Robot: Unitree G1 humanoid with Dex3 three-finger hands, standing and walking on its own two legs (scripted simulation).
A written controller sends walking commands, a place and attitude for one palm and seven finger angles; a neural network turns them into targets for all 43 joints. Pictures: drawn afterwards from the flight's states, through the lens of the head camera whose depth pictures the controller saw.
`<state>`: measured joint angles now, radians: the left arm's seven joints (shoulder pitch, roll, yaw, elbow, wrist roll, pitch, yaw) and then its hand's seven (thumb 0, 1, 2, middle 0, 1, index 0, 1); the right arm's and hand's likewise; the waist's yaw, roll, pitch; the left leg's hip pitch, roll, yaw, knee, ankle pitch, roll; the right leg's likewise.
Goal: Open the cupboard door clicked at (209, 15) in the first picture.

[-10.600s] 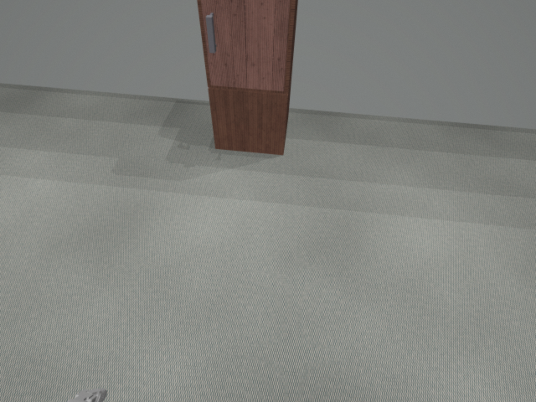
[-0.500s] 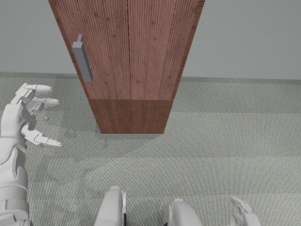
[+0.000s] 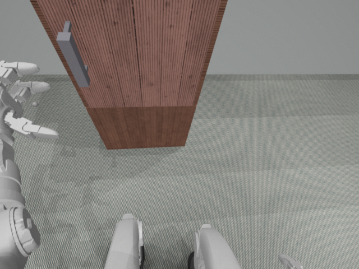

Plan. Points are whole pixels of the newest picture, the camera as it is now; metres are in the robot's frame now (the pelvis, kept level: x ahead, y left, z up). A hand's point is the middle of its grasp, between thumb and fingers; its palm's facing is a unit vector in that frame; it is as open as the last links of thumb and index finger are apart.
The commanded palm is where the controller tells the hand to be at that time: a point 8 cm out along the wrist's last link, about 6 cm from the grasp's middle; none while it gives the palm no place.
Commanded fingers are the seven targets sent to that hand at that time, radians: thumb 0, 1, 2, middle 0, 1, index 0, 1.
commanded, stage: move the hooked fingers beside the handle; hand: left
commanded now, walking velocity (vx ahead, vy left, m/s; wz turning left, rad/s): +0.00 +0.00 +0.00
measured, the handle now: (76, 56) +0.58 +0.25 +0.05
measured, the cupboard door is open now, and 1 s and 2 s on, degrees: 0 0 0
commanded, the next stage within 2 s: slide the fingers in behind the handle in 1.44 s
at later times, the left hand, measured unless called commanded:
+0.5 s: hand (40, 78) +0.50 +0.31 +0.06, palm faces +0.10 -0.99 -0.03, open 14.0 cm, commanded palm +0.50 +0.34 +0.05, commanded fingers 0.00 -0.50 0.30 -0.30 -1.20 -0.30 -1.20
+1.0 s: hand (40, 70) +0.53 +0.32 +0.05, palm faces +0.12 -0.99 -0.04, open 14.0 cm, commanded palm +0.52 +0.33 +0.05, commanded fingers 0.00 -0.50 0.30 -0.30 -1.20 -0.30 -1.20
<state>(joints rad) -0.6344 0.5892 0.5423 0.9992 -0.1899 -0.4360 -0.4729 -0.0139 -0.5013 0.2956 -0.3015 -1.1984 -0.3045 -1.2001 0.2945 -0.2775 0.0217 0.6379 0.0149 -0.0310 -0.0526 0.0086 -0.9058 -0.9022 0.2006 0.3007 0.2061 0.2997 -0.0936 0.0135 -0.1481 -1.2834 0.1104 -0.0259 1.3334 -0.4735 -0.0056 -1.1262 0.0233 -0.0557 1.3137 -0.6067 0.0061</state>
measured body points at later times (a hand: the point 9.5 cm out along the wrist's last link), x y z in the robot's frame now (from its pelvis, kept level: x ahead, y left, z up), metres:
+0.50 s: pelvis -0.01 +0.00 -0.02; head +0.16 +0.05 +0.40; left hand +0.49 +0.36 +0.06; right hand +0.03 -0.28 -0.12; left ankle +0.07 +0.13 -0.61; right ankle +0.01 -0.13 -0.61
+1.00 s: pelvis -0.01 +0.01 -0.02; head +0.19 +0.06 +0.38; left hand +0.52 +0.37 +0.05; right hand +0.00 -0.26 -0.12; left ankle +0.07 +0.13 -0.61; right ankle +0.01 -0.13 -0.61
